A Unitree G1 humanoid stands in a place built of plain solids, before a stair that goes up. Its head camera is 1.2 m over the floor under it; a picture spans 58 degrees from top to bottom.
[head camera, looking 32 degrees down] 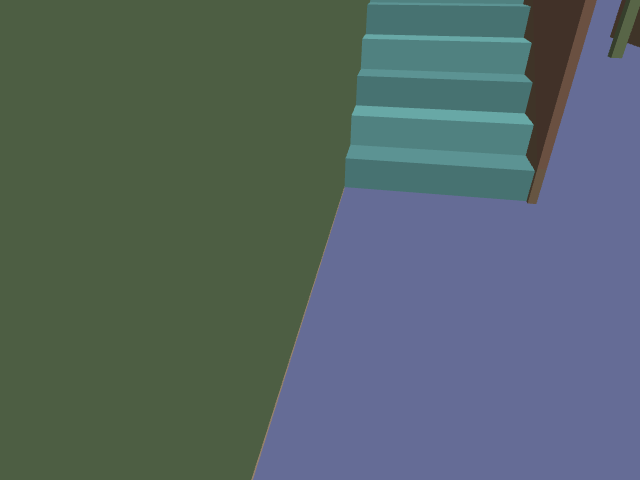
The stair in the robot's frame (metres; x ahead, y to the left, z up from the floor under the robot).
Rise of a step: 0.20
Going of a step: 0.25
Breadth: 1.12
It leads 10 degrees to the right of straight ahead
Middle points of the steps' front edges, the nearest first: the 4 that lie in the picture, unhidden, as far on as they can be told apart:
2.47 -0.71 0.20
2.71 -0.76 0.40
2.96 -0.80 0.59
3.21 -0.85 0.79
